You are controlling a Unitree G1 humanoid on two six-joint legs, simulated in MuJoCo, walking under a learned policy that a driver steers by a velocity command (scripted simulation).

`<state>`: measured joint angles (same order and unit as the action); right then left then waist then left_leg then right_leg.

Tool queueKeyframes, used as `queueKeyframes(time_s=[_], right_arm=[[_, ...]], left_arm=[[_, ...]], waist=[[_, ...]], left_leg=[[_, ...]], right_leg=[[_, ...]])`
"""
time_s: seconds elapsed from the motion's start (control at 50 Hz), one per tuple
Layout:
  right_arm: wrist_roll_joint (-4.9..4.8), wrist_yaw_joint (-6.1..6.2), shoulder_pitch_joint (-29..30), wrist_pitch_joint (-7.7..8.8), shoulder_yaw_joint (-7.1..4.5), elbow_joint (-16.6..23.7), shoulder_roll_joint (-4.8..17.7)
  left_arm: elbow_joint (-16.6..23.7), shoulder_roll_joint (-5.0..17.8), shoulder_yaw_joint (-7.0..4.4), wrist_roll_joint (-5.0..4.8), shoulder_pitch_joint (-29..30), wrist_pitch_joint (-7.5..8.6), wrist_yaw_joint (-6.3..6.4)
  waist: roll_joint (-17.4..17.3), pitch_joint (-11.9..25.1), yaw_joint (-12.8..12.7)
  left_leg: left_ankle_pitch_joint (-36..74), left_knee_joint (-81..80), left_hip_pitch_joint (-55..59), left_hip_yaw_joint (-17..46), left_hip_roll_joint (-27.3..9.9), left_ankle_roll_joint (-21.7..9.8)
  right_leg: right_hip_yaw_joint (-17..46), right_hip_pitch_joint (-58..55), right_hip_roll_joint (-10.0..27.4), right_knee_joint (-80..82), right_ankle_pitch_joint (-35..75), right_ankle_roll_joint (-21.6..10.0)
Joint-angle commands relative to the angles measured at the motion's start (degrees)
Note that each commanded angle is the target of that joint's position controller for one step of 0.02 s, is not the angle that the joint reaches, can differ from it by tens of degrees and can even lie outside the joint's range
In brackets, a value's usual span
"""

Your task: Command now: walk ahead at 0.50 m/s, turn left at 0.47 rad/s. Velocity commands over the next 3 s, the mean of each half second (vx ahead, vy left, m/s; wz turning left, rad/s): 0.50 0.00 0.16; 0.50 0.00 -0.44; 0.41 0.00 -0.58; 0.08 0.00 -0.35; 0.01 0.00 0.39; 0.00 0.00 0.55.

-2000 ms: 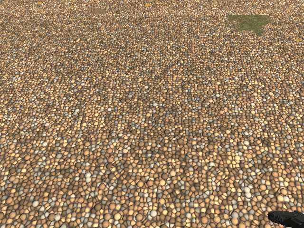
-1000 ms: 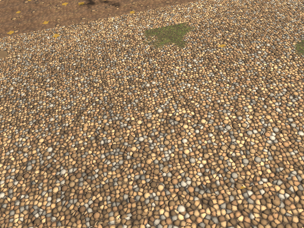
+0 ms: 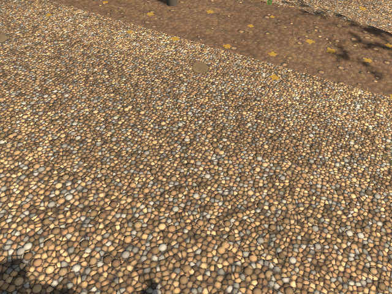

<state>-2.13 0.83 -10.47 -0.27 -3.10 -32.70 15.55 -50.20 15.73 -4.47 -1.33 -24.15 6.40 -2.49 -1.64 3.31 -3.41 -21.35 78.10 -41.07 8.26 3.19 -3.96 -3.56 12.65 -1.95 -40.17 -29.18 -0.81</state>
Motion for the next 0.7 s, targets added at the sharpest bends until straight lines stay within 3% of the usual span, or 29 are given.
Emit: queueKeyframes(time_s=[0.02,0.04,0.06,0.08,0.1,0.12,0.14,0.16,0.18,0.2,0.24,0.26,0.28,0.3,0.32,0.34,0.36,0.38,0.4,0.42,0.44,0.46,0.48,0.5,0.54,0.56,0.62,0.66,0.7], right_arm=[[0.98,-1.75,0.58,1.24,-0.26,3.16,1.82],[0.45,-2.58,2.98,1.96,-0.40,2.80,1.77],[-0.26,-3.01,9.79,2.69,-0.53,4.57,2.31],[0.16,-3.73,14.58,3.51,-0.25,5.11,1.13],[1.13,-5.17,17.02,4.04,-0.08,5.96,1.80],[2.24,-6.45,16.99,4.52,0.02,5.23,-0.07],[1.94,-6.97,15.45,4.69,-0.29,4.11,-0.22],[1.06,-7.27,14.78,4.49,-0.33,3.48,-0.86],[0.09,-7.25,15.78,4.11,-0.31,3.27,-0.67],[-0.03,-7.13,17.16,3.89,-0.20,2.79,-0.20],[0.86,-6.71,16.74,4.40,-0.12,0.56,0.22],[1.47,-6.37,11.15,4.85,-0.56,-2.46,0.88],[1.77,-5.93,1.87,4.92,-1.27,-6.47,1.77],[2.13,-5.11,-8.33,4.28,-2.15,-10.25,2.81],[3.42,-4.50,-16.91,3.75,-2.42,-13.73,4.89],[4.43,-4.18,-19.65,3.47,-1.78,-13.33,8.46],[2.70,-3.50,-17.95,3.48,-2.86,-11.78,8.31],[2.24,-2.81,-16.94,3.32,-3.80,-12.75,10.06],[2.22,-2.23,-9.13,3.43,-2.51,-12.01,6.08],[2.76,-1.93,-4.19,3.73,-2.69,-12.98,7.93],[3.01,-2.14,-1.97,4.23,-1.63,-12.41,3.93],[3.05,-2.24,-1.04,4.86,-0.97,-12.88,1.99],[3.60,-2.02,-0.12,5.30,-1.03,-13.41,2.67],[2.99,-1.72,-0.14,5.71,-1.15,-13.76,3.08],[2.75,-0.34,-3.44,5.50,-1.59,-15.96,4.43],[2.75,0.06,-4.01,5.44,-1.71,-16.29,4.67],[1.53,0.55,-5.46,5.06,-1.82,-17.70,4.83],[0.98,0.38,-7.51,4.43,-1.99,-19.01,5.23],[1.03,0.53,-7.71,3.70,-2.28,-19.77,6.85]], left_arm=[[1.77,7.35,-0.45,2.09,1.54,1.08,0.90],[-0.04,4.46,0.15,1.59,-3.32,1.30,1.79],[0.40,4.01,0.59,1.78,-4.83,1.67,2.39],[-0.43,4.32,0.58,2.09,-8.46,1.84,2.86],[0.93,3.83,1.03,2.09,-5.28,1.26,4.06],[0.88,3.42,1.34,1.96,-5.13,0.59,4.19],[0.65,3.51,1.41,1.21,-4.70,0.05,4.48],[0.90,3.94,1.38,0.89,-5.47,-0.34,4.28],[0.98,3.67,1.47,0.49,-6.11,-0.92,4.01],[0.72,3.17,1.48,-0.11,-7.40,-1.59,3.85],[-1.18,2.31,1.39,-1.15,-10.76,-2.85,4.26],[-1.95,2.38,1.32,-1.09,-11.41,-3.64,4.42],[-2.47,3.08,1.17,-0.67,-10.77,-4.28,4.52],[-2.73,3.88,0.80,-1.18,-9.69,-4.42,4.30],[-2.38,1.70,0.69,-0.65,-9.97,-3.62,3.70],[-0.35,-0.40,1.69,-0.36,-14.96,-1.73,2.64],[2.91,4.25,1.18,-2.03,-12.97,0.60,1.57],[3.82,3.88,1.00,-2.76,-8.53,1.58,1.67],[4.22,5.96,0.00,-1.13,-3.87,0.61,3.41],[4.70,0.95,0.76,-1.11,-5.88,-0.95,4.48],[3.46,0.62,1.06,0.19,-8.17,-2.62,5.10],[3.45,1.30,0.47,0.29,-6.25,-3.35,5.00],[4.57,0.01,0.63,-0.32,-3.41,-3.68,4.94],[6.62,-0.26,0.95,-0.06,1.28,-3.65,4.75],[8.18,-0.54,1.14,0.44,7.07,-3.19,3.80],[8.73,-0.68,1.18,0.50,9.16,-3.07,3.20],[11.25,-0.95,1.14,0.20,15.32,-3.73,1.95],[13.76,-0.64,0.95,0.01,20.54,-4.30,1.03],[15.85,-0.13,0.51,0.34,21.68,-4.13,-0.30]], waist=[[-0.43,-8.75,3.12],[1.49,-8.06,0.79],[2.18,-9.44,-0.74],[4.18,-9.19,-3.79],[2.94,-10.11,-2.61],[4.33,-6.73,-2.84],[5.66,-6.48,-1.78],[6.40,-6.14,-1.89],[6.87,-8.06,-2.28],[6.24,-10.23,-3.29],[5.16,-11.53,-3.81],[5.46,-9.49,-1.89],[6.63,-6.09,1.94],[5.26,-2.69,7.95],[-3.63,1.81,10.98],[-13.91,11.80,8.96],[-16.80,17.83,10.54],[-12.13,20.03,9.65],[2.99,12.53,6.05],[-4.71,11.11,0.60],[1.40,7.66,-0.58],[1.14,3.27,-1.03],[0.76,0.65,-1.68],[-1.24,-1.70,-0.29],[-4.25,-2.03,1.97],[-4.16,-1.94,2.63],[-2.29,-3.77,4.47],[-0.57,-6.50,5.87],[-1.25,-6.92,5.07]], left_leg=[[16.06,-4.82,-10.84,2.17,-4.94,-0.75],[19.55,-8.20,-17.30,5.27,-5.52,-1.22],[24.03,-17.69,-20.01,3.14,-4.58,-1.38],[29.08,-21.93,-20.37,1.63,-3.71,-1.38],[41.60,-34.52,-9.66,-1.70,-2.80,-0.79],[52.58,-37.99,5.83,-6.07,-1.77,-0.91],[58.64,-39.64,16.82,-7.64,-0.61,-1.07],[58.33,-39.46,21.10,-8.42,-0.04,-0.89],[53.43,-41.71,19.38,-8.27,-0.37,-0.70],[49.67,-46.17,15.51,-7.99,-1.26,-0.44],[48.30,-54.86,12.22,-6.68,-4.20,-0.24],[49.25,-59.62,14.91,-5.97,-5.77,-0.55],[52.12,-63.64,23.21,-5.55,-7.18,-1.20],[56.10,-68.93,36.56,-5.96,-8.64,-2.45],[65.35,-61.04,57.61,-0.51,-14.23,-6.68],[92.04,-33.12,77.26,1.30,-20.03,-8.22],[78.88,-36.57,78.33,6.25,-23.91,-13.85],[51.79,-41.30,76.42,11.77,-26.21,-16.47],[36.62,-52.81,60.20,10.45,-21.14,-13.52],[36.80,-54.00,47.65,17.60,-27.76,-17.94],[42.01,-54.22,37.85,18.78,-28.74,-18.40],[40.46,-56.23,30.09,15.19,-26.58,-16.79],[33.15,-58.97,24.90,12.97,-25.23,-14.72],[33.08,-60.36,23.31,10.46,-24.11,-13.22],[35.29,-60.84,25.02,1.48,-18.94,-9.66],[36.14,-61.01,26.38,-1.57,-17.42,-8.67],[34.66,-61.30,31.37,-6.32,-16.85,-5.97],[33.68,-60.84,35.55,-7.94,-17.76,-4.73],[38.89,-58.12,38.47,-10.39,-18.12,-3.22]], right_leg=[[19.99,2.13,17.70,16.63,28.78,-12.10],[18.31,-5.55,16.85,13.71,23.24,-9.81],[14.56,-7.41,13.88,13.39,14.08,-8.21],[15.65,-9.45,14.31,13.12,12.52,-8.38],[9.55,0.17,10.93,13.58,8.25,-7.26],[6.93,7.90,10.35,13.85,7.01,-6.34],[3.78,14.58,9.25,12.98,5.59,-5.53],[3.30,15.26,9.72,11.44,3.65,-5.38],[3.40,11.74,9.79,9.49,3.27,-5.09],[4.22,5.41,9.92,6.63,3.82,-4.62],[5.06,-5.18,10.36,-1.90,8.89,-3.65],[4.96,-9.65,9.91,-10.29,15.66,-3.43],[5.42,-9.23,9.72,-21.08,22.94,-3.08],[3.79,-2.56,7.84,-35.97,25.32,-1.79],[2.55,17.41,1.36,-60.64,-9.85,0.96],[12.48,35.29,1.27,-70.79,-21.63,0.44],[18.89,40.29,3.44,-56.72,-9.46,0.08],[19.89,44.60,5.46,-52.84,-3.24,-0.25],[12.09,39.25,7.48,-43.37,6.52,0.10],[12.99,34.97,8.19,-43.53,11.06,3.28],[13.12,30.23,10.62,-39.86,10.11,5.62],[14.16,27.54,11.43,-35.82,9.37,6.31],[14.09,26.51,12.67,-30.53,8.79,6.38],[14.11,27.55,12.99,-24.26,11.96,5.93],[11.48,25.09,11.27,-14.91,21.05,3.68],[9.88,24.02,10.04,-11.67,24.80,2.45],[6.58,23.52,7.18,-4.84,29.95,-0.45],[5.25,25.99,6.02,-1.33,27.03,-2.54],[3.18,24.12,4.45,1.09,23.73,-4.57]])
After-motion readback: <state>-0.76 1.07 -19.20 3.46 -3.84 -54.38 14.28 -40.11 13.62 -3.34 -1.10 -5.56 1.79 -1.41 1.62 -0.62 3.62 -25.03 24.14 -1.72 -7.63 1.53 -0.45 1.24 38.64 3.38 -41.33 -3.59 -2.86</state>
